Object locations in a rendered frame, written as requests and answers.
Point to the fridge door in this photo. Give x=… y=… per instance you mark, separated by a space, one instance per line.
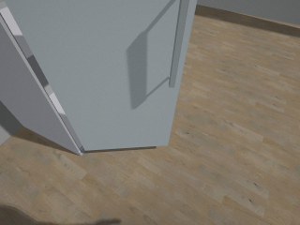
x=108 y=63

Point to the handle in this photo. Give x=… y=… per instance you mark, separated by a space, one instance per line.
x=178 y=40

